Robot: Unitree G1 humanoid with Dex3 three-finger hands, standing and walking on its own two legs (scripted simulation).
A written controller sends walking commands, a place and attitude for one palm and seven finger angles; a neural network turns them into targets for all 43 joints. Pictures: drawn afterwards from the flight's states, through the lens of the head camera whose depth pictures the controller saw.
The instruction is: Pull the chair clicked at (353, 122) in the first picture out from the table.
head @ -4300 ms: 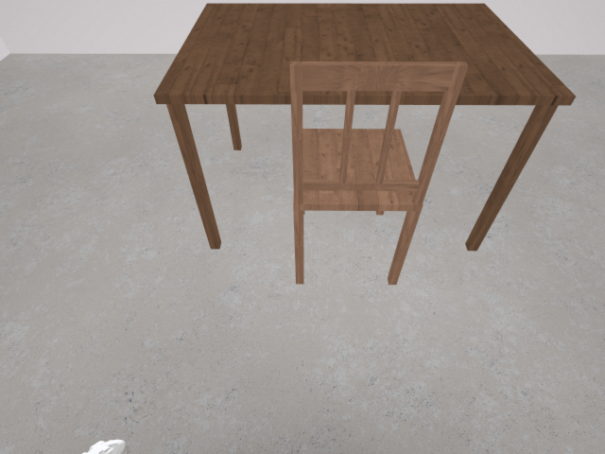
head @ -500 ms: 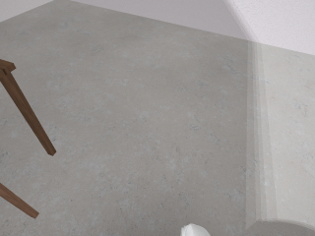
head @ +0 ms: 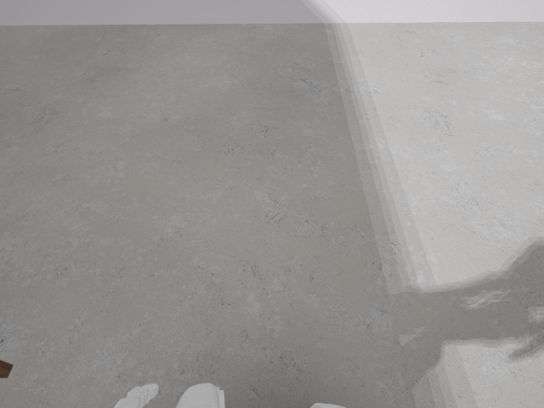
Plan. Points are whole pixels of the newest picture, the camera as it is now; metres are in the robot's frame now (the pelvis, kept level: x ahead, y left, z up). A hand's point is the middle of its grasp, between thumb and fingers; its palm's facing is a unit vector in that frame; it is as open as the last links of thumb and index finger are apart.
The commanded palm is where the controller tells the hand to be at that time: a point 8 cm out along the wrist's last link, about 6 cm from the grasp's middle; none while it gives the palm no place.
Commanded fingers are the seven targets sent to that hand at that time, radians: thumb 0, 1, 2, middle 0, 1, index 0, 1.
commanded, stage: turn to face it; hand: left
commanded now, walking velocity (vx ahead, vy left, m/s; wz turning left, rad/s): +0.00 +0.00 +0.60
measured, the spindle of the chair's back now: out of the picture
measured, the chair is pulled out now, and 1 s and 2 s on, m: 0.00 0.00 0.00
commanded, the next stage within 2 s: none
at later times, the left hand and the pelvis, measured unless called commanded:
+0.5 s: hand out of the picture +0.05 +0.26 -0.16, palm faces +0.31 -0.92 -0.22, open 7.4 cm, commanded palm none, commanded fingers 0.00 0.90 0.90 -0.20 -0.30 -0.20 -0.30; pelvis +0.06 +0.05 +0.02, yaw +15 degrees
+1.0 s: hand out of the picture +0.04 +0.19 -0.13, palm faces +0.55 -0.79 -0.27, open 7.4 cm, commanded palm none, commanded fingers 0.00 0.90 0.90 -0.20 -0.30 -0.20 -0.30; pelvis +0.07 -0.02 +0.01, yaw +34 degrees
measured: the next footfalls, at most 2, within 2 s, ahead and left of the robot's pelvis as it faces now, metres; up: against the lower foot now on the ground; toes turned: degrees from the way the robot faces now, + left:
left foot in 0.24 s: +0.09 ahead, +0.14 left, +0.00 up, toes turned +16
right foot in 0.76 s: +0.15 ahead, -0.11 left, +0.00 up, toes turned +23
